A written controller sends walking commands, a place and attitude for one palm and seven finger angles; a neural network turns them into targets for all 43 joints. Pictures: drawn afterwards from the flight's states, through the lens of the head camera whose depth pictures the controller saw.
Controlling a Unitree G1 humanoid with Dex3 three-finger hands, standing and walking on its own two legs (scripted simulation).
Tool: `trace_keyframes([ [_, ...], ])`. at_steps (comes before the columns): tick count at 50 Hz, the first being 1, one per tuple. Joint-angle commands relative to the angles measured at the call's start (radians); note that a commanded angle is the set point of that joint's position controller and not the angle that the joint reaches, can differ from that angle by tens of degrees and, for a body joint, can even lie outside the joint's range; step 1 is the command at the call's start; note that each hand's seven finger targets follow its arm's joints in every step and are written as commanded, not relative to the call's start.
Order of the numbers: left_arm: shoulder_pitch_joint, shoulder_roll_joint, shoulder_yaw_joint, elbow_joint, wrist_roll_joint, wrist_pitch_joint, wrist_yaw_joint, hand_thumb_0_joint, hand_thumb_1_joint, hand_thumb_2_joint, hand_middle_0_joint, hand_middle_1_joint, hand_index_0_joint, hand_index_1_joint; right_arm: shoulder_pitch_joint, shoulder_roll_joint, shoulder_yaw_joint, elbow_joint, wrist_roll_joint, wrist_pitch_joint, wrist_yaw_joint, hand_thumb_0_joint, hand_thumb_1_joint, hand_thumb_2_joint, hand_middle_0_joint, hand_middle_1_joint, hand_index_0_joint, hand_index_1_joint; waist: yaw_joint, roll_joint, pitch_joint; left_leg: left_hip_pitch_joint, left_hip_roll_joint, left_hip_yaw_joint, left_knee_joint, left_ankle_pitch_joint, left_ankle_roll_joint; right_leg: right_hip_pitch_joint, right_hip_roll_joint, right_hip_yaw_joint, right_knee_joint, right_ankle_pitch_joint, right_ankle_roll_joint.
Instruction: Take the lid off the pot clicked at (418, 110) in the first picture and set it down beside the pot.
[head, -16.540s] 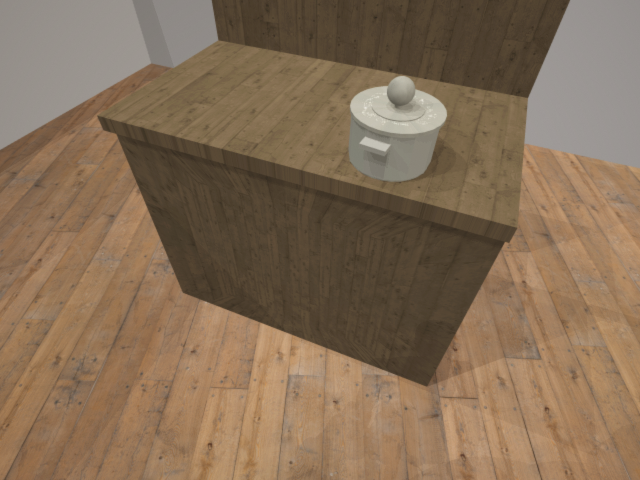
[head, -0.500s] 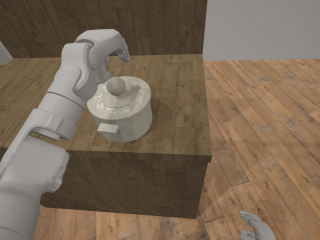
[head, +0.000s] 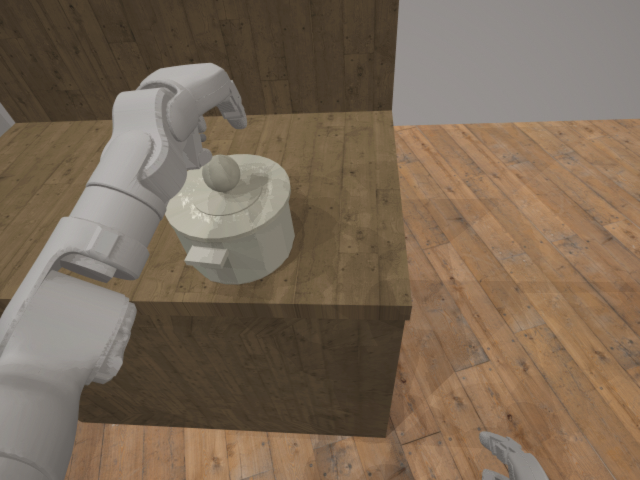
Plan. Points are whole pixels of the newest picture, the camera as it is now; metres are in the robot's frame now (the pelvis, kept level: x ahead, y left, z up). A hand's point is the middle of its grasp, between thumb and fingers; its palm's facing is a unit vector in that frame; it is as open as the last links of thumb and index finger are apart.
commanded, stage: lower the open fingers around the knob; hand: left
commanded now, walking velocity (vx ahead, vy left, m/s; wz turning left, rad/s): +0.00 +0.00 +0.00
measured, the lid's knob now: (221, 173) +0.49 +0.15 +0.14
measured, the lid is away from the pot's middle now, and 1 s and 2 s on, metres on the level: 0.00 0.00 0.00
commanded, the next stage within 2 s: close the fingers and squeeze the knob in 1.24 s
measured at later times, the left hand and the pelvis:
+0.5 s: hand (195, 165) +0.44 +0.16 +0.19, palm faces -0.26 -0.05 -0.96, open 10.0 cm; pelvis +0.00 +0.00 +0.00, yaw +1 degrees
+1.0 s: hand (217, 171) +0.46 +0.15 +0.16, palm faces -0.32 -0.03 -0.95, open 9.8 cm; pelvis +0.01 +0.01 +0.00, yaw +0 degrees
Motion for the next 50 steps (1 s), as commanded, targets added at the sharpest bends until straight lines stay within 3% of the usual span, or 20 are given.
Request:
trace_keyframes([
  [1,-0.504,0.229,0.103,-0.200,0.022,0.002,0.032,0.000,-0.374,1.710,-0.888,-0.081,-0.888,-0.081,-0.133,-0.099,-0.039,-0.163,0.009,-0.049,-0.001,0.000,-0.900,-0.900,0.200,0.300,0.200,0.300,0.003,-0.142,-0.377,0.299,-0.005,-0.079,0.011,0.162,0.021,-0.036,0.009,0.056,-0.078,0.340,-0.007],
  [3,-0.497,0.199,0.082,-0.176,-0.004,0.004,0.031,0.000,-0.374,1.710,-0.888,-0.081,-0.888,-0.081,-0.114,-0.109,-0.047,-0.152,0.009,-0.044,-0.006,0.000,-0.900,-0.900,0.200,0.300,0.200,0.300,-0.014,-0.141,-0.331,0.291,-0.004,-0.084,0.008,0.136,0.026,-0.060,0.012,0.046,-0.096,0.317,-0.008],
  [4,-0.547,0.274,0.127,-0.195,0.021,0.004,0.035,0.000,-0.374,1.710,-0.888,-0.081,-0.888,-0.081,-0.114,-0.109,-0.045,-0.147,0.009,-0.050,-0.009,0.000,-0.900,-0.900,0.200,0.300,0.200,0.300,-0.008,-0.142,-0.355,0.295,-0.003,-0.080,0.006,0.124,0.023,-0.050,0.014,0.055,-0.089,0.314,-0.006],
  [6,-0.548,0.314,0.158,-0.192,0.022,-0.003,0.034,0.000,-0.374,1.710,-0.888,-0.081,-0.888,-0.081,-0.114,-0.107,-0.043,-0.149,0.008,-0.061,-0.015,0.000,-0.900,-0.900,0.200,0.300,0.200,0.300,0.000,-0.141,-0.373,0.296,-0.008,-0.084,0.008,0.125,0.026,-0.033,0.014,0.061,-0.085,0.326,-0.006],
  [8,-0.501,0.246,0.114,-0.180,-0.002,-0.009,0.028,0.000,-0.374,1.710,-0.888,-0.081,-0.888,-0.081,-0.109,-0.110,-0.048,-0.148,0.006,-0.060,-0.013,0.000,-0.900,-0.900,0.200,0.300,0.200,0.300,-0.009,-0.102,-0.364,0.301,-0.011,-0.086,0.016,0.147,0.028,-0.040,0.011,0.055,-0.089,0.348,-0.010],
  [9,-0.487,0.284,0.144,-0.159,0.018,-0.007,0.033,0.000,-0.374,1.710,-0.888,-0.081,-0.888,-0.081,-0.105,-0.108,-0.045,-0.142,0.006,-0.062,-0.011,0.000,-0.900,-0.900,0.200,0.300,0.200,0.300,0.001,-0.115,-0.364,0.297,-0.007,-0.087,0.014,0.150,0.022,-0.040,0.015,0.053,-0.078,0.340,-0.010],
  [12,-0.438,0.232,0.102,-0.122,0.016,-0.006,0.025,0.000,-0.374,1.710,-0.888,-0.081,-0.888,-0.081,-0.107,-0.107,-0.045,-0.146,0.011,-0.057,-0.009,0.000,-0.900,-0.900,0.200,0.300,0.200,0.300,-0.004,-0.113,-0.323,0.281,-0.006,-0.083,0.013,0.120,0.021,-0.069,0.017,0.049,-0.087,0.304,-0.009],
  [16,-0.496,0.252,0.108,-0.250,0.018,-0.018,0.029,0.000,-0.374,1.710,-0.888,-0.081,-0.888,-0.081,-0.116,-0.108,-0.050,-0.164,0.010,-0.059,-0.005,0.000,-0.900,-0.900,0.200,0.300,0.200,0.300,-0.008,-0.086,-0.409,0.334,-0.006,-0.091,0.027,0.159,0.022,-0.048,0.017,0.057,-0.077,0.339,-0.010],
  [18,-0.496,0.195,0.072,-0.265,-0.006,-0.022,0.027,0.000,-0.374,1.710,-0.888,-0.081,-0.888,-0.081,-0.105,-0.110,-0.057,-0.158,0.009,-0.057,-0.005,0.000,-0.900,-0.900,0.200,0.300,0.200,0.300,-0.025,-0.068,-0.407,0.362,-0.003,-0.102,0.034,0.199,0.024,-0.068,0.020,0.046,-0.083,0.351,-0.014],
  [20,-0.478,0.159,0.043,-0.176,0.015,-0.007,0.029,0.000,-0.374,1.710,-0.888,-0.081,-0.888,-0.081,-0.098,-0.106,-0.053,-0.138,0.010,-0.053,-0.002,0.000,-0.900,-0.900,0.200,0.300,0.200,0.300,-0.033,-0.081,-0.336,0.342,-0.001,-0.102,0.029,0.164,0.018,-0.125,0.030,0.038,-0.083,0.303,-0.014],
  [24,-0.418,0.216,0.097,-0.099,0.012,-0.011,0.044,0.000,-0.374,1.710,-0.888,-0.081,-0.888,-0.081,-0.088,-0.115,-0.045,-0.129,0.013,-0.044,-0.006,0.000,-0.900,-0.900,0.200,0.300,0.200,0.300,-0.015,-0.125,-0.311,0.280,0.001,-0.100,0.010,0.115,0.011,-0.097,0.025,0.033,-0.078,0.272,-0.015],
  [28,-0.439,0.106,0.020,-0.112,0.001,-0.008,0.053,0.000,-0.374,1.710,-0.888,-0.081,-0.888,-0.081,-0.084,-0.111,-0.054,-0.133,0.008,-0.039,-0.005,0.000,-0.900,-0.900,0.200,0.300,0.200,0.300,-0.030,-0.087,-0.324,0.323,0.006,-0.110,0.014,0.118,0.012,-0.139,0.026,0.026,-0.084,0.241,-0.020],
  [29,-0.438,0.176,0.073,-0.082,0.022,-0.006,0.062,0.000,-0.374,1.710,-0.888,-0.081,-0.888,-0.081,-0.074,-0.111,-0.050,-0.127,0.005,-0.040,-0.005,0.000,-0.900,-0.900,0.200,0.300,0.200,0.300,-0.019,-0.107,-0.344,0.315,0.008,-0.112,0.011,0.107,0.008,-0.124,0.029,0.028,-0.077,0.234,-0.018],
  [33,-0.494,0.211,0.106,-0.090,0.016,-0.022,0.077,0.000,-0.374,1.710,-0.888,-0.081,-0.888,-0.081,-0.061,-0.120,-0.052,-0.126,-0.001,-0.042,-0.014,0.000,-0.900,-0.900,0.200,0.300,0.200,0.300,-0.021,-0.096,-0.403,0.323,0.006,-0.110,0.015,0.131,0.012,-0.088,0.024,0.035,-0.077,0.275,-0.020],
  [37,-0.504,0.189,0.090,-0.041,0.031,-0.025,0.079,0.000,-0.374,1.710,-0.888,-0.081,-0.888,-0.081,-0.044,-0.112,-0.052,-0.117,-0.003,-0.055,-0.015,0.000,-0.900,-0.900,0.200,0.300,0.200,0.300,-0.025,-0.110,-0.393,0.337,0.006,-0.115,0.015,0.149,0.011,-0.105,0.031,0.034,-0.076,0.286,-0.019],
  [38,-0.490,0.138,0.060,-0.062,0.009,-0.029,0.077,0.000,-0.374,1.710,-0.888,-0.081,-0.888,-0.081,-0.042,-0.112,-0.058,-0.121,-0.004,-0.053,-0.013,0.000,-0.900,-0.900,0.200,0.300,0.200,0.300,-0.032,-0.091,-0.391,0.346,0.007,-0.118,0.017,0.172,0.012,-0.114,0.028,0.030,-0.081,0.294,-0.021],
  [42,-0.518,0.146,0.058,-0.022,0.024,-0.029,0.080,0.000,-0.374,1.710,-0.888,-0.081,-0.888,-0.081,-0.023,-0.113,-0.057,-0.108,-0.004,-0.060,-0.018,0.000,-0.900,-0.900,0.200,0.300,0.200,0.300,-0.035,-0.110,-0.365,0.342,0.005,-0.118,0.009,0.141,0.013,-0.130,0.034,0.031,-0.085,0.273,-0.018],
  [46,-0.556,0.159,0.075,-0.133,0.029,-0.041,0.086,0.000,-0.374,1.710,-0.888,-0.081,-0.888,-0.081,-0.012,-0.112,-0.068,-0.113,-0.012,-0.075,-0.013,0.000,-0.900,-0.900,0.200,0.300,0.200,0.300,-0.031,-0.066,-0.453,0.434,0.015,-0.141,0.020,0.234,0.008,-0.127,0.036,0.033,-0.080,0.298,-0.022],
  [48,-0.493,0.096,0.047,-0.086,0.010,-0.036,0.084,0.000,-0.374,1.710,-0.888,-0.081,-0.888,-0.081,-0.002,-0.114,-0.071,-0.109,-0.011,-0.071,-0.009,0.000,-0.900,-0.900,0.200,0.300,0.200,0.300,-0.035,-0.072,-0.416,0.414,0.015,-0.141,0.020,0.258,0.008,-0.141,0.037,0.024,-0.086,0.302,-0.024],
  [50,-0.461,0.172,0.108,-0.059,0.023,-0.031,0.089,0.000,-0.374,1.710,-0.888,-0.081,-0.888,-0.081,-0.006,-0.118,-0.067,-0.108,-0.012,-0.074,-0.006,0.000,-0.900,-0.900,0.200,0.300,0.200,0.300,-0.018,-0.115,-0.406,0.385,0.012,-0.130,0.017,0.230,0.010,-0.111,0.039,0.027,-0.083,0.312,-0.021],
])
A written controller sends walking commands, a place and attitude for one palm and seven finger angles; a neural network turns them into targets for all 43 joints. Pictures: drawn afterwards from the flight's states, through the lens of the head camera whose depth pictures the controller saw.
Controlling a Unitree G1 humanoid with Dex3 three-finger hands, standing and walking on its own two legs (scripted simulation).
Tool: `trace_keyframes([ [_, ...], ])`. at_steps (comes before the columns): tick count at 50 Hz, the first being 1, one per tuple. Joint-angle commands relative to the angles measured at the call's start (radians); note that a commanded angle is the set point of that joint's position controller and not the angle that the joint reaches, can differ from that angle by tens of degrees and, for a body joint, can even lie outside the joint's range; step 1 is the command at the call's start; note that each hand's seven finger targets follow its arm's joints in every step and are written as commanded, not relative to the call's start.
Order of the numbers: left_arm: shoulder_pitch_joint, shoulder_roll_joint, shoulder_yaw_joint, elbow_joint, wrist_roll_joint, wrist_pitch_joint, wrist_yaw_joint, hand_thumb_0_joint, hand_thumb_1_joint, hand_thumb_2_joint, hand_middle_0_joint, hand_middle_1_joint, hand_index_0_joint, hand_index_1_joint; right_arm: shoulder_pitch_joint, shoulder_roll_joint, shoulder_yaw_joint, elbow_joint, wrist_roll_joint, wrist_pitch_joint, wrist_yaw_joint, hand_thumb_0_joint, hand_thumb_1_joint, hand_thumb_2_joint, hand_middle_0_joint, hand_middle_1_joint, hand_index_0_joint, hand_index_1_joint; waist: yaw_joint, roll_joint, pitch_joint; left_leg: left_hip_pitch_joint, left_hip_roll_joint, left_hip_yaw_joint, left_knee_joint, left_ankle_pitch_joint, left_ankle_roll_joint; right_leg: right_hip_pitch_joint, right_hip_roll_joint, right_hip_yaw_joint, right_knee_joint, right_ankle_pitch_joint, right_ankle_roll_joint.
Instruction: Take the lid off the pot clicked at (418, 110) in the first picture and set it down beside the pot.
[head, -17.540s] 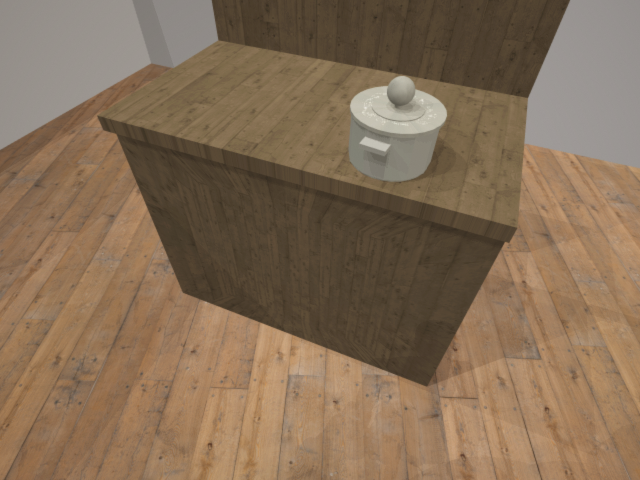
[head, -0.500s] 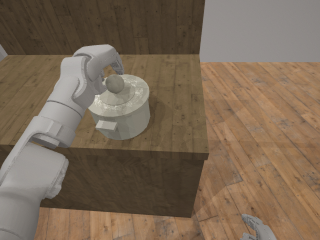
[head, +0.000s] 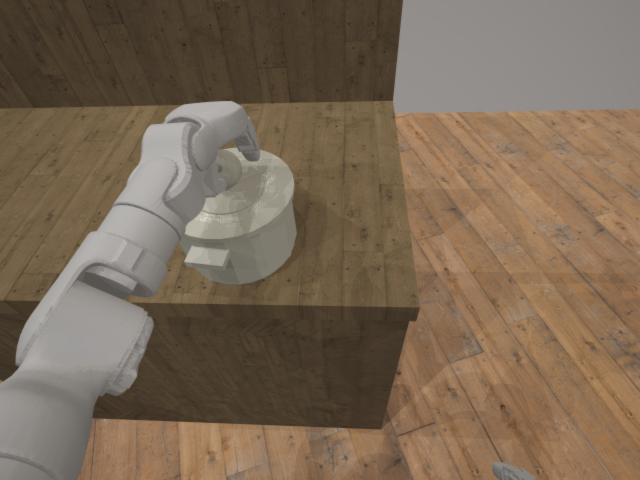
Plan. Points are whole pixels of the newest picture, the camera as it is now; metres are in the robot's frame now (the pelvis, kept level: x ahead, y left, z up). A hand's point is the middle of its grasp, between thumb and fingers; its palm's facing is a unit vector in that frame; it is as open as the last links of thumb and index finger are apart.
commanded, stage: lower the open fingers around the knob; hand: left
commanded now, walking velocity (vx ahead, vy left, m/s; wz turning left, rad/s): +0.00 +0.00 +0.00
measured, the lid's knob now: (222, 169) +0.48 +0.13 +0.14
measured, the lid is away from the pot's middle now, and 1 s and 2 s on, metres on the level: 0.00 0.00 0.00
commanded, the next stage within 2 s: close the fingers and squeeze the knob in 0.24 s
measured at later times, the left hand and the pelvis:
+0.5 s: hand (203, 174) +0.44 +0.14 +0.17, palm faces -0.30 -0.06 -0.95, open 10.0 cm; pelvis +0.00 -0.01 +0.00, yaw +0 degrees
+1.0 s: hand (208, 171) +0.44 +0.14 +0.17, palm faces -0.32 -0.05 -0.95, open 8.4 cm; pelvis -0.01 -0.01 +0.00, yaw +0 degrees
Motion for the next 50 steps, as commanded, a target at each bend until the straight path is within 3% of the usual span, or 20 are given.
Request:
trace_keyframes([
  [1,-0.474,0.261,0.169,-0.129,0.017,-0.004,0.049,0.000,-0.374,1.710,-0.888,-0.081,-0.888,-0.081,-0.081,-0.121,-0.034,-0.137,0.007,-0.049,0.001,0.000,-0.900,-0.900,0.200,0.300,0.200,0.300,0.011,-0.122,-0.400,0.390,0.024,-0.119,0.004,0.236,-0.008,-0.087,0.044,0.031,-0.057,0.318,-0.038],
  [8,-0.433,0.197,0.128,-0.251,-0.002,0.004,0.050,0.000,-0.374,1.710,-0.888,-0.081,-0.888,-0.081,-0.114,-0.116,-0.039,-0.166,0.009,-0.038,0.016,0.000,-0.900,-0.900,0.200,0.300,0.200,0.300,0.013,-0.083,-0.407,0.417,0.030,-0.119,0.019,0.332,-0.007,-0.084,0.040,0.028,-0.060,0.360,-0.038],
  [11,-0.428,0.304,0.191,-0.185,0.015,0.011,0.055,0.000,-0.374,1.710,-0.888,-0.081,-0.888,-0.081,-0.130,-0.117,-0.022,-0.163,0.017,-0.034,0.004,0.000,-0.900,-0.900,0.200,0.300,0.200,0.300,0.021,-0.157,-0.355,0.329,0.020,-0.089,0.002,0.223,-0.003,-0.041,0.038,0.041,-0.060,0.368,-0.031],
  [13,-0.483,0.228,0.128,-0.258,-0.001,0.008,0.048,0.000,-0.374,1.710,-0.888,-0.081,-0.888,-0.081,-0.146,-0.112,-0.028,-0.173,0.016,-0.030,0.002,0.000,-0.900,-0.900,0.200,0.300,0.200,0.300,0.007,-0.109,-0.371,0.353,0.019,-0.093,0.008,0.229,0.001,-0.060,0.032,0.038,-0.063,0.363,-0.035],
  [16,-0.502,0.263,0.139,-0.253,0.017,0.018,0.045,0.000,-0.374,1.710,-0.888,-0.081,-0.888,-0.081,-0.144,-0.109,-0.024,-0.163,0.019,-0.031,-0.002,0.000,-0.900,-0.900,0.200,0.300,0.200,0.300,0.007,-0.103,-0.385,0.373,0.019,-0.099,0.009,0.214,-0.002,-0.067,0.038,0.041,-0.059,0.348,-0.033],
  [17,-0.494,0.232,0.110,-0.250,0.016,0.020,0.039,0.000,-0.374,1.710,-0.888,-0.081,-0.888,-0.081,-0.151,-0.105,-0.023,-0.170,0.017,-0.032,-0.002,0.000,-0.900,-0.900,0.200,0.300,0.200,0.300,0.004,-0.085,-0.383,0.378,0.014,-0.097,0.014,0.204,0.000,-0.081,0.039,0.043,-0.064,0.340,-0.033],
  [18,-0.491,0.206,0.098,-0.280,-0.002,0.015,0.034,0.000,-0.172,1.152,-0.645,-0.436,-0.645,-0.436,-0.153,-0.106,-0.027,-0.173,0.018,-0.029,-0.001,0.000,-0.900,-0.900,0.200,0.300,0.200,0.300,-0.002,-0.063,-0.391,0.390,0.016,-0.102,0.018,0.222,0.001,-0.083,0.034,0.040,-0.067,0.342,-0.036],
  [22,-0.454,0.269,0.140,-0.198,0.015,0.017,0.030,0.000,-0.132,1.148,-0.621,-0.558,-0.621,-0.558,-0.151,-0.107,-0.017,-0.161,0.021,-0.027,-0.007,0.000,-0.900,-0.900,0.200,0.300,0.200,0.300,0.006,-0.096,-0.356,0.343,0.012,-0.092,0.016,0.167,-0.001,-0.076,0.037,0.043,-0.067,0.322,-0.034],
  [23,-0.463,0.234,0.113,-0.223,-0.001,0.011,0.027,0.000,-0.122,1.146,-0.617,-0.583,-0.617,-0.583,-0.155,-0.110,-0.019,-0.164,0.021,-0.021,-0.007,0.000,-0.900,-0.900,0.200,0.300,0.200,0.300,-0.002,-0.085,-0.361,0.344,0.011,-0.096,0.016,0.177,-0.001,-0.073,0.033,0.040,-0.068,0.331,-0.036],
  [29,-0.481,0.259,0.130,-0.254,0.008,0.008,0.020,0.000,-0.058,1.129,-0.609,-0.707,-0.609,-0.707,-0.163,-0.106,-0.019,-0.163,0.020,-0.021,-0.004,0.000,-0.900,-0.900,0.200,0.300,0.200,0.300,0.005,-0.083,-0.390,0.368,0.012,-0.101,0.026,0.219,-0.002,-0.065,0.036,0.044,-0.054,0.366,-0.035],
  [30,-0.488,0.218,0.092,-0.247,0.005,0.009,0.015,0.000,-0.047,1.125,-0.609,-0.724,-0.609,-0.724,-0.165,-0.104,-0.017,-0.166,0.021,-0.019,-0.003,0.000,-0.900,-0.900,0.200,0.300,0.200,0.300,-0.001,-0.073,-0.381,0.364,0.009,-0.102,0.024,0.206,-0.002,-0.077,0.038,0.041,-0.058,0.352,-0.035],
  [33,-0.455,0.255,0.135,-0.182,-0.005,0.012,0.019,0.000,-0.013,1.112,-0.613,-0.771,-0.613,-0.771,-0.151,-0.112,-0.019,-0.157,0.021,-0.016,-0.008,0.000,-0.900,-0.900,0.200,0.300,0.200,0.300,0.002,-0.094,-0.337,0.321,0.009,-0.096,0.015,0.156,0.001,-0.072,0.036,0.038,-0.070,0.324,-0.036],
  [34,-0.487,0.300,0.160,-0.180,0.009,0.009,0.021,0.000,-0.001,1.107,-0.615,-0.785,-0.615,-0.785,-0.149,-0.112,-0.016,-0.152,0.020,-0.017,-0.012,0.000,-0.900,-0.900,0.200,0.300,0.200,0.300,0.006,-0.123,-0.351,0.310,0.008,-0.091,0.013,0.143,0.000,-0.051,0.035,0.045,-0.065,0.332,-0.031],
  [36,-0.538,0.301,0.151,-0.227,0.013,0.001,0.020,0.000,0.022,1.095,-0.619,-0.812,-0.619,-0.812,-0.152,-0.111,-0.016,-0.161,0.020,-0.021,-0.013,0.000,-0.900,-0.900,0.200,0.300,0.200,0.300,0.007,-0.112,-0.388,0.329,0.007,-0.095,0.011,0.156,0.001,-0.040,0.034,0.048,-0.059,0.350,-0.032],
  [38,-0.507,0.244,0.119,-0.268,-0.003,-0.007,0.018,0.000,0.046,1.083,-0.625,-0.837,-0.625,-0.837,-0.157,-0.108,-0.024,-0.175,0.017,-0.027,-0.010,0.000,-0.900,-0.900,0.200,0.300,0.200,0.300,0.003,-0.072,-0.425,0.368,0.008,-0.100,0.023,0.201,0.005,-0.046,0.032,0.047,-0.062,0.366,-0.035],
  [42,-0.453,0.247,0.118,-0.131,0.011,0.007,0.015,0.000,0.096,1.054,-0.640,-0.880,-0.640,-0.880,-0.135,-0.110,-0.017,-0.152,0.025,-0.019,-0.009,0.000,-0.900,-0.900,0.200,0.300,0.200,0.300,0.001,-0.118,-0.321,0.302,0.010,-0.091,0.009,0.136,0.000,-0.080,0.041,0.038,-0.067,0.313,-0.031],
  [43,-0.463,0.224,0.108,-0.160,-0.003,0.004,0.014,0.000,0.108,1.046,-0.645,-0.890,-0.645,-0.890,-0.136,-0.117,-0.023,-0.154,0.022,-0.017,-0.009,0.000,-0.900,-0.900,0.200,0.300,0.200,0.300,-0.001,-0.090,-0.333,0.314,0.011,-0.094,0.010,0.153,0.001,-0.081,0.036,0.034,-0.068,0.319,-0.036],
  [44,-0.482,0.278,0.144,-0.197,0.011,0.001,0.019,0.000,0.121,1.037,-0.649,-0.899,-0.649,-0.899,-0.134,-0.115,-0.022,-0.158,0.021,-0.019,-0.008,0.000,-0.900,-0.900,0.200,0.300,0.200,0.300,0.008,-0.099,-0.370,0.330,0.013,-0.097,0.011,0.156,0.000,-0.062,0.039,0.040,-0.060,0.319,-0.033],
  [46,-0.486,0.296,0.157,-0.172,0.019,0.001,0.021,0.000,0.147,1.019,-0.659,-0.916,-0.659,-0.916,-0.129,-0.114,-0.021,-0.158,0.018,-0.025,-0.013,0.000,-0.900,-0.900,0.200,0.300,0.200,0.300,0.007,-0.110,-0.380,0.330,0.011,-0.096,0.012,0.153,0.003,-0.054,0.039,0.045,-0.064,0.326,-0.032],
  [50,-0.522,0.257,0.125,-0.232,0.017,-0.005,0.021,0.000,0.200,0.978,-0.681,-0.945,-0.681,-0.945,-0.128,-0.113,-0.027,-0.160,0.018,-0.029,-0.008,0.000,-0.900,-0.900,0.200,0.300,0.200,0.300,0.002,-0.062,-0.408,0.377,0.015,-0.107,0.014,0.187,0.001,-0.075,0.043,0.041,-0.060,0.326,-0.037],
])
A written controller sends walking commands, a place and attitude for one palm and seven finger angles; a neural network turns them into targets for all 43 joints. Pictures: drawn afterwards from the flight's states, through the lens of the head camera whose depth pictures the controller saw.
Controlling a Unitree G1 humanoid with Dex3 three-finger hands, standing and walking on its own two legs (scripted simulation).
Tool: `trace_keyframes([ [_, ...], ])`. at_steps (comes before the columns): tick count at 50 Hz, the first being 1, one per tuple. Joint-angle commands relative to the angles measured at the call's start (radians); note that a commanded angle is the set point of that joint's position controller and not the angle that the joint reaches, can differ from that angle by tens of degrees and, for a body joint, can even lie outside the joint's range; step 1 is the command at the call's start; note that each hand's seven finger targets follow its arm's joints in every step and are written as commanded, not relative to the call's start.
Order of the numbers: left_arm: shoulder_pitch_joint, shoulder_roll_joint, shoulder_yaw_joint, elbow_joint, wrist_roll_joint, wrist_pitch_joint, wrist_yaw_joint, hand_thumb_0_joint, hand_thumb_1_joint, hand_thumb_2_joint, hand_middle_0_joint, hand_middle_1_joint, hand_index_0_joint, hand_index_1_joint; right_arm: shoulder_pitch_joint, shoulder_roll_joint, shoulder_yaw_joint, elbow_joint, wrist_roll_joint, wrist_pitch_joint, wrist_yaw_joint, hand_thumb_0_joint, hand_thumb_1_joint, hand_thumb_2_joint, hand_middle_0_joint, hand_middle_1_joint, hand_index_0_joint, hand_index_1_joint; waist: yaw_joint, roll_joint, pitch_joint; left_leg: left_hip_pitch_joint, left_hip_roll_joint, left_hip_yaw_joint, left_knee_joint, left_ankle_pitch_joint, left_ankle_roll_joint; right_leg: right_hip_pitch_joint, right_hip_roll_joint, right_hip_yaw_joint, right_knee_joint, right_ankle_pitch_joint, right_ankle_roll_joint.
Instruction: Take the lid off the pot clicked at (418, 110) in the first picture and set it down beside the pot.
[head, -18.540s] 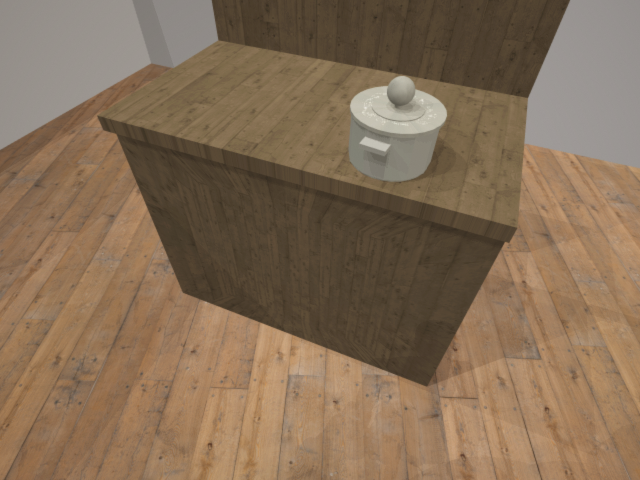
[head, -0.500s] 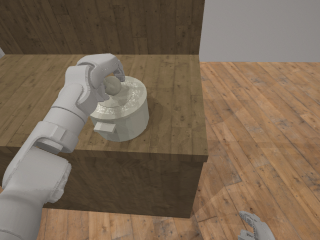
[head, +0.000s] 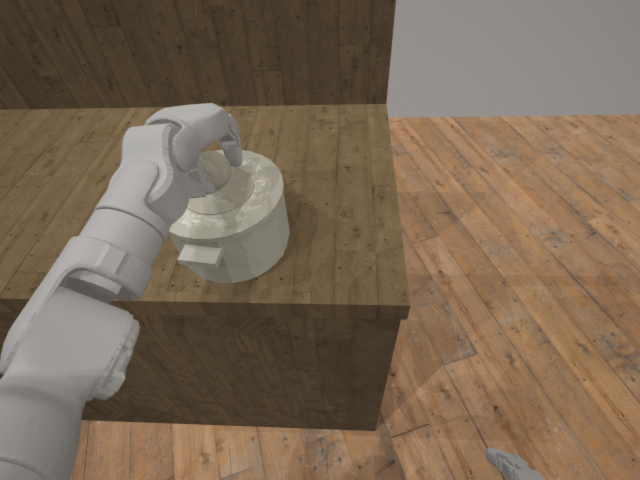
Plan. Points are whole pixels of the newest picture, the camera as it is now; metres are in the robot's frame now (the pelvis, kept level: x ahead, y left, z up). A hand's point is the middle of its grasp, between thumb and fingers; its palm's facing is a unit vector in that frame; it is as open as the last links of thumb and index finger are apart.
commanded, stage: close the fingers and squeeze the knob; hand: left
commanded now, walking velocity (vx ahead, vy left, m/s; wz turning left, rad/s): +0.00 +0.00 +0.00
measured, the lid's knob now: (211, 170) +0.48 +0.15 +0.14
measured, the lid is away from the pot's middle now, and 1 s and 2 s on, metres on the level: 0.00 0.00 0.01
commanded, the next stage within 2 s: lift the lid straight up in 0.84 s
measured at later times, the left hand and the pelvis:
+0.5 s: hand (202, 170) +0.45 +0.15 +0.17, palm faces -0.32 -0.05 -0.95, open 8.3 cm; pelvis +0.00 +0.01 +0.00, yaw +0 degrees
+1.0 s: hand (201, 170) +0.45 +0.15 +0.17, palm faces -0.32 -0.06 -0.95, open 8.3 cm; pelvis +0.00 +0.00 +0.00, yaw +0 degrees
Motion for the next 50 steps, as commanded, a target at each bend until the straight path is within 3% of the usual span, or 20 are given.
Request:
trace_keyframes([
  [1,-0.529,0.221,0.111,-0.190,0.023,-0.006,0.045,0.000,0.214,0.967,-0.687,-0.952,-0.687,-0.952,-0.089,-0.114,-0.046,-0.143,0.002,-0.054,0.000,0.000,-0.900,-0.900,0.200,0.300,0.200,0.300,0.004,-0.073,-0.408,0.376,-0.003,-0.103,0.003,0.202,0.016,-0.083,0.025,0.042,-0.065,0.331,-0.022],
  [5,-0.513,0.205,0.098,-0.134,0.014,0.000,0.039,0.000,0.270,0.917,-0.714,-0.974,-0.714,-0.974,-0.088,-0.118,-0.042,-0.137,0.005,-0.049,-0.001,0.000,-0.900,-0.900,0.200,0.300,0.200,0.300,-0.003,-0.105,-0.346,0.327,-0.004,-0.092,-0.009,0.153,0.015,-0.092,0.024,0.037,-0.075,0.308,-0.019],
  [8,-0.533,0.168,0.078,-0.196,0.003,-0.004,0.042,0.000,0.314,0.875,-0.735,-0.986,-0.735,-0.986,-0.093,-0.120,-0.049,-0.147,0.004,-0.050,0.002,0.000,-0.900,-0.900,0.200,0.300,0.200,0.300,-0.004,-0.066,-0.383,0.369,0.000,-0.103,-0.003,0.197,0.014,-0.102,0.021,0.033,-0.070,0.315,-0.025],
  [9,-0.549,0.218,0.112,-0.208,0.021,-0.003,0.046,0.000,0.329,0.859,-0.743,-0.990,-0.743,-0.990,-0.088,-0.118,-0.049,-0.140,0.001,-0.053,0.003,0.000,-0.900,-0.900,0.200,0.300,0.200,0.300,0.003,-0.071,-0.406,0.386,0.004,-0.108,-0.003,0.202,0.010,-0.095,0.025,0.034,-0.062,0.312,-0.024],
  [11,-0.522,0.175,0.080,-0.166,0.020,0.003,0.042,0.000,0.359,0.827,-0.758,-0.996,-0.758,-0.996,-0.086,-0.113,-0.045,-0.139,0.002,-0.053,0.004,0.000,-0.900,-0.900,0.200,0.300,0.200,0.300,-0.002,-0.081,-0.380,0.375,0.000,-0.108,-0.002,0.200,0.011,-0.107,0.027,0.034,-0.066,0.312,-0.024],
  [18,-0.531,0.156,0.078,-0.202,0.005,0.004,0.045,0.000,0.303,0.944,-0.734,-0.963,-0.711,-0.950,-0.092,-0.116,-0.048,-0.147,-0.002,-0.053,0.006,0.000,-0.900,-0.900,0.200,0.300,0.200,0.300,0.000,-0.063,-0.418,0.397,0.002,-0.113,0.004,0.243,0.010,-0.097,0.023,0.032,-0.065,0.333,-0.028],
  [19,-0.540,0.194,0.099,-0.189,0.020,0.006,0.047,0.000,0.309,0.949,-0.736,-0.963,-0.712,-0.949,-0.091,-0.115,-0.044,-0.138,-0.001,-0.051,0.007,0.000,-0.900,-0.900,0.200,0.300,0.200,0.300,0.002,-0.076,-0.413,0.396,0.005,-0.115,0.003,0.241,0.006,-0.098,0.026,0.033,-0.059,0.329,-0.026],
  [20,-0.535,0.157,0.070,-0.165,0.019,0.009,0.042,0.000,0.315,0.954,-0.739,-0.964,-0.713,-0.949,-0.093,-0.111,-0.042,-0.140,-0.002,-0.052,0.007,0.000,-0.900,-0.900,0.200,0.300,0.200,0.300,-0.002,-0.081,-0.391,0.382,-0.001,-0.110,0.001,0.221,0.009,-0.107,0.027,0.032,-0.065,0.325,-0.025],
  [21,-0.554,0.206,0.110,-0.175,0.021,0.010,0.045,0.000,0.322,0.958,-0.742,-0.964,-0.715,-0.949,-0.087,-0.114,-0.044,-0.134,-0.001,-0.052,0.004,0.000,-0.900,-0.900,0.200,0.300,0.200,0.300,0.000,-0.117,-0.396,0.376,0.002,-0.107,-0.003,0.205,0.011,-0.091,0.026,0.034,-0.069,0.327,-0.022],
  [24,-0.551,0.199,0.104,-0.221,0.017,0.004,0.047,0.000,0.347,0.973,-0.753,-0.967,-0.724,-0.951,-0.098,-0.113,-0.045,-0.143,-0.003,-0.054,0.007,0.000,-0.900,-0.900,0.200,0.300,0.200,0.300,0.007,-0.080,-0.433,0.406,0.003,-0.114,0.005,0.263,0.009,-0.086,0.024,0.037,-0.058,0.351,-0.025],
  [28,-0.531,0.159,0.073,-0.163,0.002,0.010,0.044,0.000,0.384,0.990,-0.770,-0.976,-0.741,-0.956,-0.099,-0.115,-0.040,-0.136,0.001,-0.046,0.004,0.000,-0.900,-0.900,0.200,0.300,0.200,0.300,-0.005,-0.080,-0.364,0.360,0.001,-0.106,-0.008,0.209,0.008,-0.102,0.022,0.029,-0.073,0.318,-0.027],
  [29,-0.552,0.206,0.109,-0.187,0.017,0.010,0.048,0.000,0.394,0.995,-0.774,-0.978,-0.746,-0.958,-0.095,-0.113,-0.042,-0.135,-0.001,-0.049,0.004,0.000,-0.900,-0.900,0.200,0.300,0.200,0.300,0.004,-0.093,-0.389,0.374,0.003,-0.108,-0.007,0.207,0.007,-0.093,0.025,0.032,-0.066,0.319,-0.025],
  [33,-0.508,0.168,0.090,-0.206,0.001,0.004,0.045,0.000,0.432,1.012,-0.792,-0.989,-0.765,-0.964,-0.103,-0.112,-0.042,-0.148,-0.003,-0.050,0.006,0.000,-0.900,-0.900,0.200,0.300,0.200,0.300,0.006,-0.069,-0.409,0.384,0.000,-0.111,0.002,0.252,0.010,-0.082,0.021,0.031,-0.068,0.348,-0.028],
  [34,-0.506,0.222,0.127,-0.186,0.018,0.005,0.049,0.000,0.442,1.017,-0.797,-0.991,-0.770,-0.966,-0.102,-0.113,-0.040,-0.144,-0.001,-0.051,0.005,0.000,-0.900,-0.900,0.200,0.300,0.200,0.300,0.012,-0.088,-0.409,0.378,0.003,-0.108,0.003,0.244,0.008,-0.072,0.024,0.037,-0.062,0.346,-0.025],
  [36,-0.532,0.221,0.120,-0.205,0.024,0.008,0.050,0.000,0.462,1.025,-0.806,-0.996,-0.781,-0.970,-0.105,-0.110,-0.040,-0.147,0.000,-0.052,0.005,0.000,-0.900,-0.900,0.200,0.300,0.200,0.300,0.011,-0.084,-0.415,0.383,0.002,-0.106,0.000,0.236,0.009,-0.076,0.024,0.038,-0.062,0.345,-0.024],
  [38,-0.506,0.175,0.094,-0.186,0.002,0.007,0.047,0.000,0.482,1.035,-0.815,-1.002,-0.790,-0.973,-0.103,-0.114,-0.042,-0.145,0.000,-0.048,0.002,0.000,-0.900,-0.900,0.200,0.300,0.200,0.300,0.004,-0.090,-0.393,0.363,0.001,-0.105,-0.001,0.231,0.012,-0.078,0.021,0.031,-0.070,0.345,-0.026],
  [41,-0.538,0.227,0.121,-0.190,0.026,0.010,0.051,0.000,0.512,1.048,-0.829,-1.010,-0.805,-0.978,-0.102,-0.113,-0.040,-0.141,0.001,-0.051,0.001,0.000,-0.900,-0.900,0.200,0.300,0.200,0.300,0.008,-0.091,-0.397,0.370,0.001,-0.104,-0.002,0.209,0.011,-0.080,0.026,0.036,-0.067,0.332,-0.024],
  [43,-0.514,0.181,0.091,-0.164,0.008,0.009,0.049,0.000,0.527,1.054,-0.835,-1.014,-0.812,-0.981,-0.104,-0.116,-0.040,-0.142,0.002,-0.046,0.000,0.000,-0.900,-0.900,0.200,0.300,0.200,0.300,0.002,-0.080,-0.372,0.351,0.001,-0.102,-0.007,0.195,0.010,-0.090,0.022,0.032,-0.074,0.317,-0.027],
  [46,-0.535,0.210,0.103,-0.105,0.025,0.015,0.053,0.000,0.540,1.060,-0.841,-1.017,-0.818,-0.983,-0.093,-0.113,-0.036,-0.129,0.004,-0.047,-0.006,0.000,-0.900,-0.900,0.200,0.300,0.200,0.300,0.001,-0.100,-0.340,0.325,-0.001,-0.098,-0.014,0.132,0.010,-0.102,0.026,0.035,-0.078,0.276,-0.024],
  [50,-0.629,0.230,0.110,-0.210,0.036,0.001,0.055,0.000,0.547,1.063,-0.844,-1.020,-0.823,-0.984,-0.098,-0.113,-0.040,-0.142,-0.004,-0.057,-0.008,0.000,-0.900,-0.900,0.200,0.300,0.200,0.300,0.003,-0.051,-0.443,0.389,-0.003,-0.108,-0.003,0.183,0.013,-0.079,0.024,0.043,-0.068,0.316,-0.027],
])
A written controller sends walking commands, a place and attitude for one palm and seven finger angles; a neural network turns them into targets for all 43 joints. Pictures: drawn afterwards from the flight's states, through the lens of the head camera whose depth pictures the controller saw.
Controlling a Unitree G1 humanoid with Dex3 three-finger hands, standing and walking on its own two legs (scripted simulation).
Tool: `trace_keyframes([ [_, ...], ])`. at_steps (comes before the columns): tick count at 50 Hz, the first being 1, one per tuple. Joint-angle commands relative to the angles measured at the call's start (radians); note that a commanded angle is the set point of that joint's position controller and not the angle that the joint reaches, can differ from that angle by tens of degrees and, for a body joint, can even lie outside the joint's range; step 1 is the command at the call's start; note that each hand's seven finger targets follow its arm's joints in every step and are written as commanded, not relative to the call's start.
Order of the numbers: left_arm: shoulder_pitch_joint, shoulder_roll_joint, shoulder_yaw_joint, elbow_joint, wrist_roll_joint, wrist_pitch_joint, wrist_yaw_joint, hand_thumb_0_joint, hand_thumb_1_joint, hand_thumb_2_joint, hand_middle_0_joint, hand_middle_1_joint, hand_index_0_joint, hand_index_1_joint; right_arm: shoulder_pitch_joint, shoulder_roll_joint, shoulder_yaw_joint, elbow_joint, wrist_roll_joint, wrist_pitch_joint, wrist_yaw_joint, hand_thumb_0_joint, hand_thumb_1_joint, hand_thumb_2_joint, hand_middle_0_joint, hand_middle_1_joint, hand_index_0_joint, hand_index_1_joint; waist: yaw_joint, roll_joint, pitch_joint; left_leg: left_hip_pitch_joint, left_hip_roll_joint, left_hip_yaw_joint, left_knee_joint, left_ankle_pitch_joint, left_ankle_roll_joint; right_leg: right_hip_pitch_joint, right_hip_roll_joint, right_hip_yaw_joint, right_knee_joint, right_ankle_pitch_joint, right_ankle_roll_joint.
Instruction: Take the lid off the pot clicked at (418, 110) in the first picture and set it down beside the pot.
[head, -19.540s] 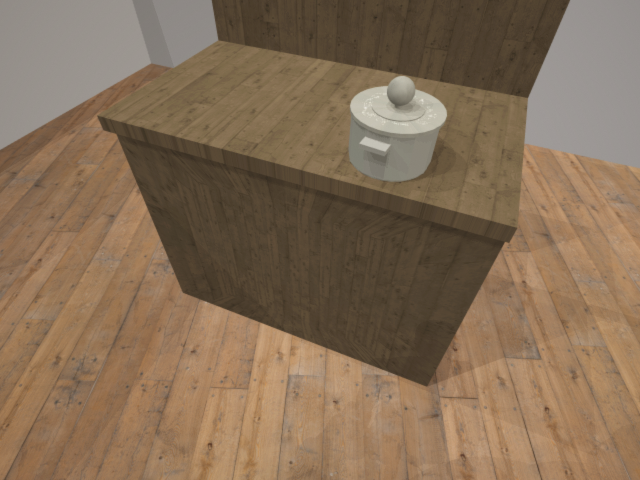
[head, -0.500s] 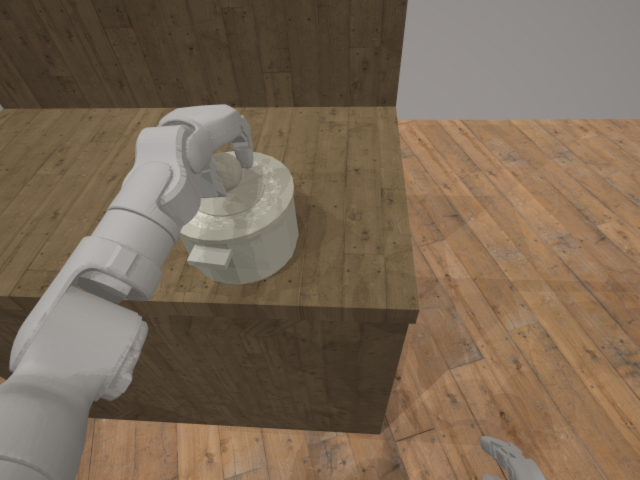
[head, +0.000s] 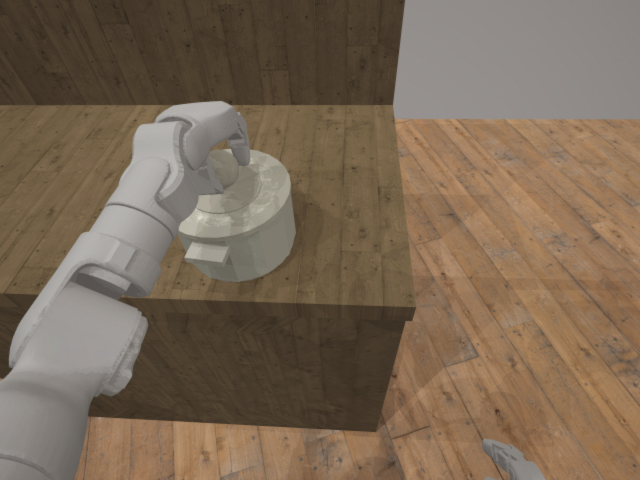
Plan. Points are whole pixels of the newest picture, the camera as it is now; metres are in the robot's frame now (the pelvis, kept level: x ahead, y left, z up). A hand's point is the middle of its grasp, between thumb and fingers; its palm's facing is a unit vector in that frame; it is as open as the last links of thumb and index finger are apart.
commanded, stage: lift the lid straight up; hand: left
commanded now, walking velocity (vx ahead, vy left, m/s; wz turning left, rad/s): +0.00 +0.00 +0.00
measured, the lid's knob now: (219, 169) +0.48 +0.14 +0.14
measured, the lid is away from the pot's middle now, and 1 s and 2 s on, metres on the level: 0.00 0.01 0.03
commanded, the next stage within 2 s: move the lid sideways beside the pot in 1.94 s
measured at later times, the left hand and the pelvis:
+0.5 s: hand (202, 145) +0.45 +0.15 +0.20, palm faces -0.27 -0.04 -0.96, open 8.3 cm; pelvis +0.00 +0.00 +0.00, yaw +0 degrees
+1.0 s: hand (186, 112) +0.45 +0.15 +0.25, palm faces -0.21 -0.04 -0.98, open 8.3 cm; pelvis -0.01 +0.00 +0.00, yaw +0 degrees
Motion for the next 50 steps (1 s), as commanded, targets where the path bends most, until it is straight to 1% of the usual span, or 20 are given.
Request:
trace_keyframes([
  [1,-0.609,0.271,0.138,-0.228,0.036,-0.009,0.047,0.000,0.548,1.064,-0.845,-1.020,-0.823,-0.985,-0.080,-0.116,-0.045,-0.138,0.000,-0.053,-0.005,0.000,-0.900,-0.900,0.200,0.300,0.200,0.300,-0.005,-0.042,-0.440,0.397,0.004,-0.103,0.001,0.193,0.008,-0.077,0.027,0.049,-0.063,0.321,-0.032],
  [3,-0.621,0.191,0.083,-0.264,0.008,-0.013,0.040,0.000,0.550,1.065,-0.845,-1.021,-0.824,-0.985,-0.081,-0.112,-0.049,-0.144,0.001,-0.056,-0.003,0.000,-0.900,-0.900,0.200,0.300,0.200,0.300,-0.018,-0.019,-0.442,0.415,0.006,-0.114,0.001,0.218,0.007,-0.096,0.026,0.040,-0.068,0.318,-0.034],
  [6,-0.647,0.276,0.142,-0.224,0.025,-0.005,0.041,0.000,0.551,1.065,-0.846,-1.021,-0.825,-0.985,-0.066,-0.118,-0.048,-0.125,0.000,-0.064,-0.006,0.000,-0.900,-0.900,0.200,0.300,0.200,0.300,-0.012,-0.067,-0.420,0.401,0.006,-0.112,-0.009,0.177,0.009,-0.087,0.033,0.042,-0.071,0.309,-0.031],
  [9,-0.684,0.282,0.148,-0.264,0.018,-0.013,0.039,0.000,0.552,1.066,-0.846,-1.022,-0.826,-0.985,-0.069,-0.117,-0.049,-0.126,-0.002,-0.077,-0.007,0.000,-0.900,-0.900,0.200,0.300,0.200,0.300,-0.007,-0.058,-0.453,0.417,0.004,-0.117,-0.008,0.217,0.009,-0.065,0.029,0.045,-0.064,0.345,-0.030],
  [14,-0.605,0.281,0.155,-0.193,0.026,-0.003,0.029,0.000,0.552,1.066,-0.846,-1.022,-0.826,-0.985,-0.074,-0.120,-0.046,-0.121,-0.002,-0.076,-0.001,0.000,-0.900,-0.900,0.200,0.300,0.200,0.300,0.003,-0.091,-0.418,0.385,0.005,-0.107,-0.010,0.230,0.007,-0.060,0.026,0.043,-0.065,0.354,-0.029],
  [15,-0.616,0.238,0.120,-0.198,0.023,0.000,0.021,0.000,0.552,1.066,-0.846,-1.022,-0.826,-0.985,-0.078,-0.117,-0.047,-0.128,-0.002,-0.076,0.000,0.000,-0.900,-0.900,0.200,0.300,0.200,0.300,-0.001,-0.091,-0.403,0.376,0.000,-0.101,-0.011,0.210,0.011,-0.067,0.027,0.044,-0.071,0.352,-0.027],
  [17,-0.587,0.283,0.156,-0.196,0.029,0.004,0.019,0.000,0.552,1.066,-0.846,-1.022,-0.826,-0.985,-0.084,-0.120,-0.046,-0.134,-0.002,-0.078,0.001,0.000,-0.900,-0.900,0.200,0.300,0.200,0.300,0.010,-0.108,-0.406,0.368,-0.002,-0.096,-0.005,0.224,0.015,-0.048,0.024,0.049,-0.071,0.377,-0.027],
  [20,-0.651,0.221,0.095,-0.249,0.026,0.009,0.009,0.000,0.552,1.066,-0.846,-1.022,-0.826,-0.985,-0.098,-0.115,-0.045,-0.139,0.002,-0.071,0.005,0.000,-0.900,-0.900,0.200,0.300,0.200,0.300,-0.006,-0.064,-0.406,0.394,0.001,-0.099,-0.004,0.238,0.011,-0.077,0.025,0.044,-0.068,0.362,-0.027],
  [24,-0.701,0.340,0.182,-0.335,0.029,0.006,0.013,0.000,0.552,1.066,-0.846,-1.022,-0.826,-0.985,-0.098,-0.117,-0.045,-0.145,-0.003,-0.081,0.002,0.000,-0.900,-0.900,0.200,0.300,0.200,0.300,0.009,-0.039,-0.488,0.431,-0.001,-0.109,0.003,0.283,0.013,-0.028,0.024,0.056,-0.061,0.397,-0.029],
  [29,-0.693,0.286,0.128,-0.205,0.030,0.023,-0.002,0.000,0.552,1.066,-0.846,-1.022,-0.826,-0.985,-0.102,-0.116,-0.039,-0.124,0.008,-0.069,-0.006,0.000,-0.900,-0.900,0.200,0.300,0.200,0.300,-0.005,-0.100,-0.371,0.358,0.001,-0.093,-0.020,0.169,0.011,-0.075,0.023,0.044,-0.079,0.318,-0.025],
  [31,-0.728,0.287,0.128,-0.238,0.030,0.020,-0.002,0.000,0.552,1.066,-0.846,-1.022,-0.826,-0.985,-0.107,-0.113,-0.039,-0.132,0.007,-0.077,-0.007,0.000,-0.900,-0.900,0.200,0.300,0.200,0.300,-0.002,-0.074,-0.402,0.385,0.000,-0.099,-0.016,0.179,0.012,-0.076,0.023,0.046,-0.073,0.320,-0.029],
  [33,-0.735,0.204,0.072,-0.326,0.003,0.014,-0.006,0.000,0.552,1.066,-0.846,-1.022,-0.826,-0.985,-0.115,-0.112,-0.044,-0.146,0.005,-0.085,0.000,0.000,-0.900,-0.900,0.200,0.300,0.200,0.300,-0.008,0.005,-0.476,0.462,0.003,-0.114,0.003,0.278,0.009,-0.085,0.020,0.044,-0.065,0.352,-0.033],
  [35,-0.743,0.237,0.092,-0.290,0.033,0.021,-0.009,0.000,0.552,1.066,-0.846,-1.022,-0.826,-0.985,-0.108,-0.109,-0.042,-0.134,-0.001,-0.087,0.001,0.000,-0.900,-0.900,0.200,0.300,0.200,0.300,-0.008,-0.017,-0.469,0.461,0.003,-0.117,0.006,0.273,0.007,-0.097,0.028,0.045,-0.066,0.341,-0.032],
  [36,-0.738,0.304,0.144,-0.272,0.039,0.026,-0.007,0.000,0.552,1.066,-0.846,-1.022,-0.826,-0.985,-0.100,-0.114,-0.041,-0.129,0.000,-0.085,0.001,0.000,-0.900,-0.900,0.200,0.300,0.200,0.300,0.000,-0.052,-0.468,0.439,0.004,-0.118,-0.002,0.252,0.007,-0.076,0.028,0.045,-0.067,0.339,-0.032],
  [39,-0.756,0.336,0.157,-0.179,0.046,0.032,-0.008,0.000,0.552,1.066,-0.846,-1.022,-0.826,-0.985,-0.104,-0.117,-0.030,-0.114,0.005,-0.072,-0.007,0.000,-0.900,-0.900,0.200,0.300,0.200,0.300,-0.001,-0.109,-0.394,0.347,-0.001,-0.099,-0.025,0.169,0.007,-0.059,0.022,0.044,-0.073,0.316,-0.028],
  [40,-0.784,0.275,0.108,-0.182,0.039,0.031,-0.017,0.000,0.552,1.066,-0.846,-1.022,-0.826,-0.985,-0.113,-0.114,-0.032,-0.120,0.007,-0.074,-0.008,0.000,-0.900,-0.900,0.200,0.300,0.200,0.300,-0.009,-0.110,-0.377,0.351,-0.003,-0.096,-0.022,0.164,0.011,-0.081,0.022,0.043,-0.076,0.315,-0.028],
  [41,-0.777,0.293,0.125,-0.195,0.035,0.032,-0.015,0.000,0.552,1.066,-0.846,-1.022,-0.826,-0.985,-0.113,-0.112,-0.032,-0.123,0.009,-0.079,-0.008,0.000,-0.900,-0.900,0.200,0.300,0.200,0.300,-0.002,-0.113,-0.393,0.359,0.000,-0.101,-0.026,0.164,0.011,-0.073,0.021,0.043,-0.074,0.308,-0.027],
  [43,-0.761,0.217,0.075,-0.228,0.010,0.027,-0.016,0.000,0.552,1.066,-0.846,-1.022,-0.826,-0.985,-0.117,-0.115,-0.035,-0.133,0.006,-0.082,-0.005,0.000,-0.900,-0.900,0.200,0.300,0.200,0.300,-0.005,-0.040,-0.426,0.407,0.003,-0.113,-0.018,0.206,0.006,-0.094,0.019,0.038,-0.071,0.299,-0.034],
  [46,-0.804,0.295,0.123,-0.201,0.047,0.035,-0.018,0.000,0.552,1.066,-0.846,-1.022,-0.826,-0.985,-0.104,-0.112,-0.033,-0.123,0.002,-0.086,-0.006,0.000,-0.900,-0.900,0.200,0.300,0.200,0.300,-0.002,-0.067,-0.434,0.401,0.004,-0.112,-0.020,0.184,0.005,-0.089,0.025,0.043,-0.070,0.289,-0.032],
  [50,-0.843,0.301,0.117,-0.129,0.056,0.036,-0.021,0.000,0.552,1.066,-0.846,-1.022,-0.826,-0.985,-0.093,-0.115,-0.028,-0.112,0.003,-0.082,-0.013,0.000,-0.900,-0.900,0.200,0.300,0.200,0.300,-0.008,-0.094,-0.392,0.350,0.000,-0.104,-0.036,0.127,0.008,-0.089,0.023,0.041,-0.081,0.258,-0.030],
])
